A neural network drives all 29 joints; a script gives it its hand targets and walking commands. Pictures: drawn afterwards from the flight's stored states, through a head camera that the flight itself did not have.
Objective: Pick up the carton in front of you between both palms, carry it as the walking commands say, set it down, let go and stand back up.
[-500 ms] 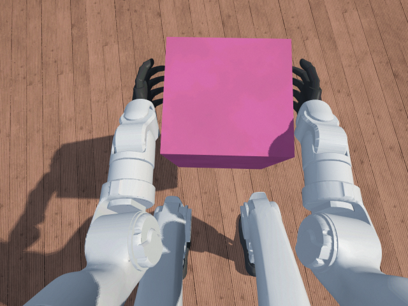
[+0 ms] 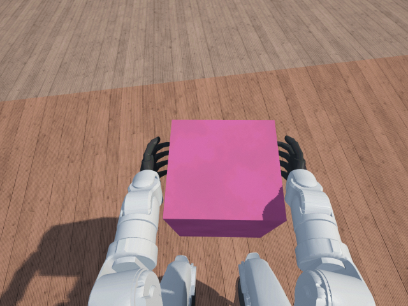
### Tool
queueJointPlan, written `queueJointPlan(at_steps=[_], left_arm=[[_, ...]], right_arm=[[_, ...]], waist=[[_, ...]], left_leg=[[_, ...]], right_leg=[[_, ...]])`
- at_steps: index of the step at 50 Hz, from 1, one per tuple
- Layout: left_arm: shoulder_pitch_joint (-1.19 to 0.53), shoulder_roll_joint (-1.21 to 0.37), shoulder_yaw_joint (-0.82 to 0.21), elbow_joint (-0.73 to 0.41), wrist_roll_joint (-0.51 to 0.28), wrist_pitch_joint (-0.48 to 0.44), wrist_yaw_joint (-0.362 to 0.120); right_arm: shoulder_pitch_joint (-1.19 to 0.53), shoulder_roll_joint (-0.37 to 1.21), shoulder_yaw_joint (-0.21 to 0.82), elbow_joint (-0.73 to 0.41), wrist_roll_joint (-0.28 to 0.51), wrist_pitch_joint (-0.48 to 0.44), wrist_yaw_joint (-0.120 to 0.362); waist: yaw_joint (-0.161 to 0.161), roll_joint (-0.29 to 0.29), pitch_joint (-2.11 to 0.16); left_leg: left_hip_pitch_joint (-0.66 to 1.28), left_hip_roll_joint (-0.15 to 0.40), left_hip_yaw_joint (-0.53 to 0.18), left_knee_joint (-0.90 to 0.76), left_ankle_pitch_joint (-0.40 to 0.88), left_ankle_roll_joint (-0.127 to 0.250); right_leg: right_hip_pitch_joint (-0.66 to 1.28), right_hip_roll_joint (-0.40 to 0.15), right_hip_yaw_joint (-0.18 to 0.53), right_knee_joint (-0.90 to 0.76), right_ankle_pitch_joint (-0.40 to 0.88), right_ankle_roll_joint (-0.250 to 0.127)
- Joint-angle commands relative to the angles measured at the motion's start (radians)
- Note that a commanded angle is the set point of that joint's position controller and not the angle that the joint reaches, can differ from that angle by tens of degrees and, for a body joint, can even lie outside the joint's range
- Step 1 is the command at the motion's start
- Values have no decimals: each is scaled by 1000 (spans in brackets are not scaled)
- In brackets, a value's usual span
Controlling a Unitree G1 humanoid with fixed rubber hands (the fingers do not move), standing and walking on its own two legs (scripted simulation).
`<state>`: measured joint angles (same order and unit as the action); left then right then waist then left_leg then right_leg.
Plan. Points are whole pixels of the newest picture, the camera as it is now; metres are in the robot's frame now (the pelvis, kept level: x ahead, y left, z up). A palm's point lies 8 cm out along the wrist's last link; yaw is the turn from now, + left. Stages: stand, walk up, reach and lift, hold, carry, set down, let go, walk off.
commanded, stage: reach and lift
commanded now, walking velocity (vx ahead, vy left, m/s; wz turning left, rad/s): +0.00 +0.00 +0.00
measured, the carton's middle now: (221, 185) +0.37 -0.01 -0.10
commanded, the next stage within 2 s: hold in 1.54 s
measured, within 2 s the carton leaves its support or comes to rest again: neither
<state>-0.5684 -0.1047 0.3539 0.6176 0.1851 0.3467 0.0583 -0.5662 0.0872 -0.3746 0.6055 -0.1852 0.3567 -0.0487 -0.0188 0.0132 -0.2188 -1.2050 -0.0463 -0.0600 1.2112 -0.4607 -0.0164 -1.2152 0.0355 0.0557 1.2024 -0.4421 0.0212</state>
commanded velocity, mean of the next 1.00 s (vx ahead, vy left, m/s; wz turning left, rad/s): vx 0.00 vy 0.00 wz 0.00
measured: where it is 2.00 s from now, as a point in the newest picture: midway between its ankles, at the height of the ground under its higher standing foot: outside the picture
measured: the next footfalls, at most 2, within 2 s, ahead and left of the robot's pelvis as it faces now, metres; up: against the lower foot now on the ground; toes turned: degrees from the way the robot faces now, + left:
none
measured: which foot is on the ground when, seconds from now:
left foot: down 0.00-1.00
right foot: down 0.00-1.00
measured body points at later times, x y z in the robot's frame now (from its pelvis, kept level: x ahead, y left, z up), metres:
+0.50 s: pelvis +0.04 +0.00 +0.10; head +0.02 +0.00 +0.55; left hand +0.35 +0.15 +0.11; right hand +0.35 -0.16 +0.11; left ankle +0.05 +0.12 -0.62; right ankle +0.06 -0.13 -0.62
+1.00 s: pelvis +0.03 +0.00 +0.11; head +0.01 +0.00 +0.56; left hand +0.34 +0.15 +0.13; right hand +0.34 -0.16 +0.13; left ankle +0.05 +0.12 -0.62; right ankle +0.06 -0.13 -0.62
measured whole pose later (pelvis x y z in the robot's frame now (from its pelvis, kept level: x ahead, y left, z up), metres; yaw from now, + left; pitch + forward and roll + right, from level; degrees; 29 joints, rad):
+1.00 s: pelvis +0.03 +0.00 +0.11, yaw +0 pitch -4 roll +0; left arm -0.33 -0.17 0.31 0.38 0.29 0.61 -0.01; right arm -0.34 0.16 -0.32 0.38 -0.29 0.61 0.00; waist 0.00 0.00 0.03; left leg -0.18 -0.02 -0.07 0.48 -0.23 -0.01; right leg -0.19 0.02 0.06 0.47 -0.21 0.01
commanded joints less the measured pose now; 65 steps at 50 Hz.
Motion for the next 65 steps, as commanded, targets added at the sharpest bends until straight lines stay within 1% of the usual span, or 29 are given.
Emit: queueJointPlan(at_steps=[1,11,17,22,25,28,31,32,34,37,41,49,59,65], left_arm=[[-564,-1085,-587,-15,-140,-21,-244],[-382,-1078,-644,-91,-142,22,-255],[-291,-1075,-676,-151,-152,86,-269],[-246,-1066,-705,-217,-164,150,-279],[-232,-1040,-689,-236,-159,195,-285],[-232,-1027,-649,-223,-134,228,-292],[-270,-1014,-591,-186,-103,240,-305],[-294,-1017,-584,-177,-99,238,-309],[-345,-1032,-592,-190,-107,231,-317],[-392,-1049,-608,-212,-122,222,-322],[-396,-1050,-617,-219,-129,219,-320],[-332,-1021,-614,-241,-120,234,-313],[-233,-999,-658,-338,-143,258,-300],[-187,-989,-675,-378,-155,272,-296]], right_arm=[[-548,1098,602,-3,148,-12,256],[-363,1097,652,-63,142,25,259],[-279,1096,689,-129,153,86,264],[-238,1089,723,-202,168,150,274],[-225,1069,710,-220,162,193,280],[-228,1049,668,-202,135,226,286],[-264,1038,605,-161,109,235,295],[-285,1039,595,-149,104,234,298],[-332,1055,600,-158,110,227,305],[-380,1075,618,-180,125,219,311],[-390,1080,635,-195,133,217,310],[-327,1056,637,-218,130,232,304],[-227,1030,679,-316,150,255,288],[-181,1020,695,-356,159,269,282]], waist=[[-7,-14,-612],[5,-7,-429],[11,-12,-314],[12,-16,-217],[16,-17,-124],[18,-17,-13],[16,-11,52],[13,-8,59],[14,-6,28],[15,-7,-34],[18,-10,-76],[19,-13,-71],[18,-11,-72],[18,-13,-65]], left_leg=[[424,-108,7,-224,238,14],[704,-80,-26,-451,367,17],[863,-66,-30,-581,441,19],[978,-53,-31,-682,459,17],[1008,-45,-31,-739,420,19],[1005,-40,-24,-784,321,22],[986,-35,-18,-802,220,27],[984,-34,-16,-802,196,29],[993,-34,-13,-799,189,30],[1017,-35,-10,-794,216,29],[1039,-36,-9,-797,244,26],[1079,-40,-11,-818,321,23],[1140,-48,-18,-839,451,17],[1161,-50,-21,-850,495,14]], right_leg=[[496,111,-16,-213,257,-14],[759,87,18,-432,375,-23],[919,70,24,-566,449,-23],[1032,59,23,-668,462,-22],[1071,54,23,-722,423,-21],[1070,50,18,-766,323,-25],[1056,47,13,-783,223,-30],[1052,46,11,-784,197,-33],[1063,46,8,-781,188,-35],[1088,47,8,-776,217,-32],[1115,48,6,-778,248,-28],[1144,51,9,-803,322,-23],[1195,58,17,-825,448,-20],[1213,60,20,-834,490,-17]])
